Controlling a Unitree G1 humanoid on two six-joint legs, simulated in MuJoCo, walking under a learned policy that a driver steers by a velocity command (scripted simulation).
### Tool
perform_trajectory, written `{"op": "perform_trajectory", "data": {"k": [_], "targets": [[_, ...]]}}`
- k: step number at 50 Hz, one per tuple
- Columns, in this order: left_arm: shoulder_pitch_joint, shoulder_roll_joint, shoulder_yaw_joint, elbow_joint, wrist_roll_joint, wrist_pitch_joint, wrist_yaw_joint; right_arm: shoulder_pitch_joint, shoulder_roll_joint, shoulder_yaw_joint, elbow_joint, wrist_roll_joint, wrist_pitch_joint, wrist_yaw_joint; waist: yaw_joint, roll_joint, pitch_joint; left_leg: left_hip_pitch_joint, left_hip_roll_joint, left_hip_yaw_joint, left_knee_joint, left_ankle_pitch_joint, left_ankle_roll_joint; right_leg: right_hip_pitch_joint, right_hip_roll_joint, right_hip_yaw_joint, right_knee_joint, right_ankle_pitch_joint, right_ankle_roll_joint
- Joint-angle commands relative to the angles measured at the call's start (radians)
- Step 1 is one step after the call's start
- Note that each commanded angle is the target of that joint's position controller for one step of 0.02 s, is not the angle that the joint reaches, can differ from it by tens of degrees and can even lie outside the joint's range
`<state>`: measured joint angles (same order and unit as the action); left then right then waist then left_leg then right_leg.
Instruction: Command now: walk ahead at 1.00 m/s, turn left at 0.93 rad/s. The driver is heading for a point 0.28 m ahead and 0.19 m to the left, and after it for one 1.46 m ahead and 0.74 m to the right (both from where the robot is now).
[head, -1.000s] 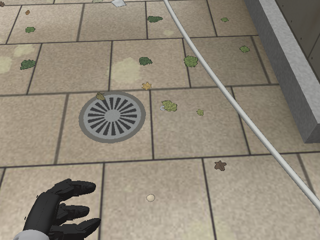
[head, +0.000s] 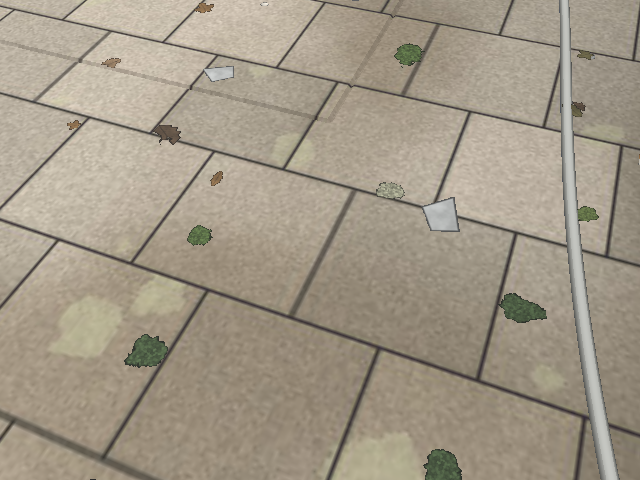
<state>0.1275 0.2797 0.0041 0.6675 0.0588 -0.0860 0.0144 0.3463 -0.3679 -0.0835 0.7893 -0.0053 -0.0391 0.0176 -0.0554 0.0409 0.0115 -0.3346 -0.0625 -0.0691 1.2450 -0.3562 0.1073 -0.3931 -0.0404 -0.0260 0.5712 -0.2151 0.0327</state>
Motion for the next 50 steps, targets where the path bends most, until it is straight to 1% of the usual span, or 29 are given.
{"op": "perform_trajectory", "data": {"k": [1, 4, 7, 10, 12, 14, 16, 17, 18, 19, 20, 21, 24, 26, 28, 31, 32, 35, 37, 38, 39, 40, 41, 42, 43, 44, 46, 48, 50], "targets": [[0.214, 0.102, 0.046, 0.036, -0.009, -0.011, 0.005, -0.108, -0.012, 0.012, -0.129, -0.029, 0.012, 0.032, 0.104, -0.135, -0.040, -0.440, 0.137, -0.009, 0.067, 0.072, -0.017, 0.402, -0.264, 0.311, -0.322, -0.091, -0.124], [0.244, 0.067, 0.041, 0.093, -0.039, -0.035, -0.014, -0.198, 0.032, 0.032, -0.192, -0.030, 0.044, 0.051, 0.070, -0.146, 0.006, -0.490, 0.166, 0.019, 0.039, 0.112, -0.025, 0.364, -0.246, 0.123, -0.361, 0.170, -0.100], [0.191, 0.088, 0.045, 0.105, -0.035, -0.050, -0.016, -0.286, 0.025, 0.046, -0.250, -0.028, 0.047, 0.067, 0.031, -0.141, 0.057, -0.457, 0.161, 0.062, -0.104, 0.274, -0.025, 0.292, -0.201, -0.061, -0.423, 0.308, -0.083], [0.243, 0.117, 0.048, 0.138, -0.030, -0.054, -0.014, -0.391, 0.032, 0.064, -0.277, -0.030, 0.041, 0.087, 0.049, -0.078, 0.129, -0.321, 0.119, 0.161, -0.385, 0.368, 0.013, 0.256, -0.161, -0.185, -0.483, 0.455, -0.066], [0.312, 0.153, 0.047, 0.163, -0.029, -0.055, -0.013, -0.383, 0.042, 0.072, -0.251, -0.027, 0.031, 0.080, 0.052, -0.083, 0.103, -0.149, 0.026, 0.208, -0.466, 0.370, 0.050, 0.287, -0.179, -0.200, -0.463, 0.906, -0.078], [0.314, 0.253, 0.065, 0.178, -0.031, -0.029, 0.001, -0.264, -0.020, 0.056, -0.213, -0.047, 0.017, 0.059, -0.047, -0.139, 0.040, -0.008, -0.042, 0.211, -0.542, 0.208, 0.080, 0.392, -0.228, -0.187, -0.238, 1.266, -0.110], [0.264, 0.268, 0.063, 0.174, -0.036, 0.001, 0.010, 0.101, -0.105, 0.010, -0.088, -0.058, 0.012, 0.020, -0.232, -0.136, -0.137, 0.443, -0.018, 0.111, -0.675, 0.186, 0.117, 0.252, -0.200, -0.176, 0.270, 1.112, -0.137], [0.337, 0.122, 0.036, 0.152, -0.024, 0.004, -0.006, 0.125, -0.201, -0.012, -0.067, -0.069, 0.011, -0.002, -0.132, 0.083, -0.245, 0.680, 0.255, -0.167, -0.634, 0.061, 0.110, 0.002, -0.057, -0.127, 0.708, -0.001, -0.130], [0.424, 0.095, 0.029, 0.106, -0.087, -0.004, -0.009, 0.102, -0.248, -0.024, -0.111, -0.066, 0.006, -0.009, -0.069, 0.199, -0.466, 0.859, 0.504, -0.691, -0.805, -0.015, 0.195, -0.257, 0.082, 0.091, 1.024, -0.282, -0.122], [0.255, 0.176, 0.048, 0.086, -0.082, -0.009, -0.002, 0.072, -0.184, -0.026, -0.103, -0.050, 0.002, -0.015, -0.109, -0.014, -0.332, 0.719, 0.439, -0.586, -0.893, -0.020, 0.157, -0.339, 0.025, 0.142, 1.001, -0.134, -0.130], [0.227, 0.137, 0.040, 0.082, -0.081, -0.012, -0.008, 0.025, -0.139, -0.012, -0.070, -0.045, -0.013, -0.018, -0.049, -0.016, -0.134, 0.536, 0.414, -0.454, -0.927, 0.059, 0.150, -0.355, -0.012, 0.110, 0.921, -0.077, -0.125], [0.229, 0.110, 0.035, 0.106, -0.068, -0.003, -0.013, -0.013, -0.083, -0.002, -0.054, -0.049, -0.029, -0.014, -0.003, -0.086, -0.034, 0.386, 0.377, -0.348, -0.962, 0.148, 0.125, -0.316, -0.055, 0.110, 0.836, -0.054, -0.122], [0.288, 0.055, 0.034, 0.155, -0.045, 0.055, -0.042, -0.027, 0.009, 0.024, -0.022, -0.032, -0.068, -0.010, 0.076, -0.031, 0.018, 0.186, 0.316, -0.136, -1.069, 0.167, 0.076, -0.194, -0.103, 0.118, 0.738, -0.034, -0.107], [0.192, 0.033, 0.035, 0.131, -0.041, 0.071, -0.056, -0.021, 0.011, 0.023, 0.004, -0.012, -0.088, -0.005, 0.079, -0.019, 0.081, 0.183, 0.291, -0.009, -1.131, 0.235, 0.045, -0.288, -0.122, 0.098, 0.683, 0.018, -0.101], [0.079, 0.012, 0.030, 0.085, -0.046, 0.069, -0.068, -0.007, 0.021, 0.027, 0.020, -0.012, -0.098, -0.004, 0.069, 0.003, 0.116, 0.191, 0.240, 0.138, -1.153, 0.415, 0.007, -0.344, -0.113, 0.051, 0.580, 0.135, -0.106], [-0.005, 0.004, 0.020, 0.053, -0.058, 0.060, -0.087, -0.019, 0.017, 0.031, 0.027, -0.012, -0.103, -0.010, 0.073, -0.003, 0.113, 0.210, 0.194, 0.301, -1.167, 0.611, -0.038, -0.288, -0.074, -0.041, 0.368, 0.303, -0.134], [-0.048, 0.001, 0.015, 0.029, -0.052, 0.056, -0.095, -0.002, 0.000, 0.029, 0.031, -0.006, -0.106, -0.014, 0.071, -0.002, 0.138, 0.216, 0.217, 0.323, -1.171, 0.706, -0.047, -0.257, -0.072, -0.071, 0.273, 0.332, -0.150], [-0.049, 0.040, 0.022, 0.032, -0.045, 0.055, -0.099, 0.041, -0.064, 0.020, 0.044, -0.004, -0.093, -0.041, 0.089, 0.015, 0.077, 0.386, 0.235, 0.360, -1.057, 1.227, -0.083, -0.128, 0.058, -0.186, 0.145, 0.347, -0.197], [0.184, 0.107, 0.048, 0.088, -0.051, 0.060, -0.088, -0.012, -0.140, -0.001, 0.022, -0.021, -0.056, -0.063, 0.227, 0.083, -0.060, 0.427, 0.276, 0.346, -0.753, 1.521, -0.090, 0.105, 0.131, -0.183, 0.161, 0.206, -0.226], [0.390, 0.156, 0.075, 0.145, -0.051, 0.064, -0.075, -0.073, -0.160, -0.009, -0.001, -0.030, -0.036, -0.065, 0.328, 0.088, -0.149, 0.359, 0.293, 0.321, -0.489, 1.505, -0.076, 0.309, 0.144, -0.140, 0.165, 0.121, -0.257], [0.548, 0.205, 0.107, 0.191, -0.052, 0.068, -0.052, -0.115, -0.153, -0.011, -0.008, -0.033, -0.024, -0.054, 0.396, 0.030, -0.191, 0.221, 0.242, 0.317, -0.120, 1.203, -0.068, 0.503, 0.134, -0.056, 0.087, 0.039, -0.297], [0.450, 0.253, 0.129, 0.193, -0.074, 0.082, -0.033, -0.164, -0.001, 0.026, -0.037, -0.041, -0.038, -0.027, 0.296, -0.248, -0.056, -0.103, 0.029, 0.286, 0.276, 0.072, -0.090, 0.538, 0.031, 0.154, 0.042, 0.075, -0.327], [0.363, 0.368, 0.149, 0.145, -0.035, 0.092, -0.036, -0.044, 0.026, 0.046, -0.161, -0.010, -0.062, -0.019, 0.143, -0.369, -0.249, -0.476, -0.041, 0.073, 0.527, -0.151, -0.135, 0.811, -0.171, 0.739, -0.137, -0.031, -0.566], [0.332, 0.314, 0.148, 0.109, -0.039, 0.088, -0.032, -0.097, -0.010, 0.058, -0.163, -0.030, -0.089, -0.024, 0.174, -0.124, -0.255, -0.541, 0.030, -0.037, 0.457, -0.071, -0.107, 0.786, -0.220, 0.888, -0.307, -0.211, -0.539], [0.318, 0.233, 0.129, 0.128, -0.039, 0.082, -0.022, -0.139, -0.031, 0.058, -0.160, -0.028, -0.101, -0.023, 0.135, 0.016, -0.097, -0.520, 0.080, -0.042, 0.325, -0.005, -0.102, 0.600, -0.197, 0.821, -0.355, -0.233, -0.474], [0.292, 0.192, 0.117, 0.143, -0.041, 0.071, -0.019, -0.169, -0.018, 0.062, -0.165, -0.040, -0.097, -0.024, 0.083, 0.076, -0.015, -0.458, 0.122, -0.036, 0.210, 0.008, -0.109, 0.436, -0.153, 0.724, -0.359, -0.154, -0.428], [0.243, 0.163, 0.099, 0.132, -0.050, 0.040, -0.012, -0.156, -0.007, 0.073, -0.159, -0.072, -0.050, -0.022, 0.019, 0.078, 0.042, -0.339, 0.164, -0.028, 0.097, 0.000, -0.141, 0.210, -0.065, 0.562, -0.364, 0.005, -0.397], [0.239, 0.175, 0.098, 0.120, -0.058, 0.015, -0.019, -0.199, 0.005, 0.081, -0.186, -0.074, -0.019, -0.015, 0.013, 0.051, 0.063, -0.273, 0.188, 0.013, -0.071, 0.003, -0.169, 0.072, 0.000, 0.466, -0.399, 0.051, -0.388], [0.255, 0.187, 0.104, 0.116, -0.056, 0.006, -0.020, -0.336, 0.023, 0.093, -0.245, -0.060, -0.018, -0.004, 0.055, 0.016, 0.103, -0.250, 0.183, 0.056, -0.268, 0.155, -0.184, 0.012, 0.043, 0.421, -0.433, 0.134, -0.369]]}}
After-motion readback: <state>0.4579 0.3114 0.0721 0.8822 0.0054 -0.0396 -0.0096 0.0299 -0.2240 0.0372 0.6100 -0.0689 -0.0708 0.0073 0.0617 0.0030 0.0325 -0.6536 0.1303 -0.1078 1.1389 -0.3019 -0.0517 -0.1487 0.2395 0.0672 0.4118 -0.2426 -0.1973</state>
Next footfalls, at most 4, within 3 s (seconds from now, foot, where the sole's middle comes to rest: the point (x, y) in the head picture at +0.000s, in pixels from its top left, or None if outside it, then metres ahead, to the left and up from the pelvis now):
0.32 left None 0.47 0.11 -0.76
0.78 right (315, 290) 0.93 0.01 -0.76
1.22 left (292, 162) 1.39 0.06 -0.76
1.68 right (425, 113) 1.58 -0.37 -0.76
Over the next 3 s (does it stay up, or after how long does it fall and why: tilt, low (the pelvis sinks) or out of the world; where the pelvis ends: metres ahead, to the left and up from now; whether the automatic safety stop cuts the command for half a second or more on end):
stays up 2.08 -1.26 -0.02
